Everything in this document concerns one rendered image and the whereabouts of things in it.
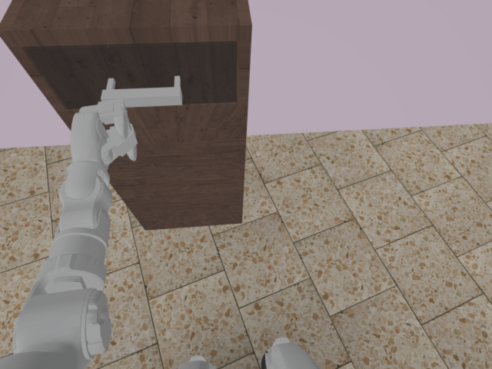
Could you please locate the cabinet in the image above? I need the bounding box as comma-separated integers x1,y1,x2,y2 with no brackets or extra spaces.
0,0,252,231

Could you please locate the drawer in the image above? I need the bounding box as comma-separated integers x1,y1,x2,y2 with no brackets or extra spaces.
26,41,237,109

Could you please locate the robot left hand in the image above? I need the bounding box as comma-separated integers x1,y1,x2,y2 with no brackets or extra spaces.
70,99,138,171

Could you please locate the right robot shin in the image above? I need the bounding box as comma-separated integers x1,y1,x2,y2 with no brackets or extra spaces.
271,337,290,349

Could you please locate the left robot forearm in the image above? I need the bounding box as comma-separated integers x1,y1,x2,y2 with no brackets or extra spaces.
12,161,112,354

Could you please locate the handle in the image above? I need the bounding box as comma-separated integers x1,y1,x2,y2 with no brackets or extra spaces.
101,76,182,108

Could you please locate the left robot upper arm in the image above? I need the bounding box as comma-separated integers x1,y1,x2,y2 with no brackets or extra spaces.
0,288,111,369

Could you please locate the robot right thigh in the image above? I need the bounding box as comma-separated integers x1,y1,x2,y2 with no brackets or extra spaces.
265,343,320,369

